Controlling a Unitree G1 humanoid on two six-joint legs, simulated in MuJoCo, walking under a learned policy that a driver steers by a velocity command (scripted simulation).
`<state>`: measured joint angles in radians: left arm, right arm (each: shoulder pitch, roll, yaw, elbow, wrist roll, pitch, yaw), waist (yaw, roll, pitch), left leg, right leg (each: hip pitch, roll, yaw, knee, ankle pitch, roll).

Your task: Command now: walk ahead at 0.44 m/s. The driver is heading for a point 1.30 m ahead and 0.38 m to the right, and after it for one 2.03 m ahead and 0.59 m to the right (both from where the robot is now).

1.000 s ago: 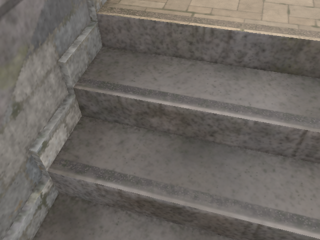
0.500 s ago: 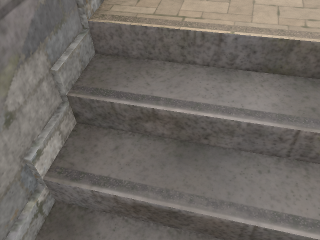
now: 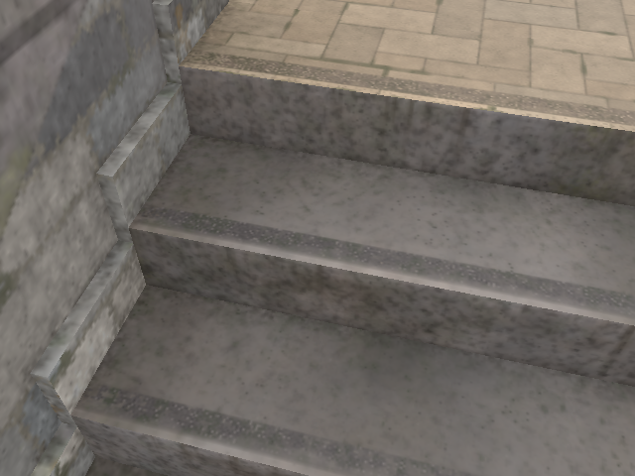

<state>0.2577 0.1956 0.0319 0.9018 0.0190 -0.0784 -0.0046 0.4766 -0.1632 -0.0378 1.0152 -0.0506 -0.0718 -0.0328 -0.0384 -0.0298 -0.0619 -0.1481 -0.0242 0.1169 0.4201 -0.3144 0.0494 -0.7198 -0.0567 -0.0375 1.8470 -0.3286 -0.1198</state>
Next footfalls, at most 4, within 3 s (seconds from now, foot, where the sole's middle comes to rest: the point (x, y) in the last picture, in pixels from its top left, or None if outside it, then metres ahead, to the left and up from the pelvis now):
0.22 right None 0.29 -0.09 -0.61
0.66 left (291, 387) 0.58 0.05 -0.45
1.32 right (472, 251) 0.74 -0.27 -0.29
1.90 left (323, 227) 0.81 -0.01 -0.29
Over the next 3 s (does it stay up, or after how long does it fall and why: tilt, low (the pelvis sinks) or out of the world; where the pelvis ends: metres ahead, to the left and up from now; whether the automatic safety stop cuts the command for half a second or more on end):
stays up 0.95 -0.15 0.49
